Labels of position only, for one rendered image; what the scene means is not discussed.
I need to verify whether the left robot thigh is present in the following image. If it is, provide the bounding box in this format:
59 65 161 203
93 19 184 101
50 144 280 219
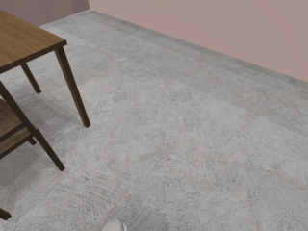
101 220 127 231

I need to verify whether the table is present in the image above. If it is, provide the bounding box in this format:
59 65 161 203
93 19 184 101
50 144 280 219
0 10 90 128

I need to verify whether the chair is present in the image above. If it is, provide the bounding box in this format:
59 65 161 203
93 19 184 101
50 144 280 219
0 81 65 220

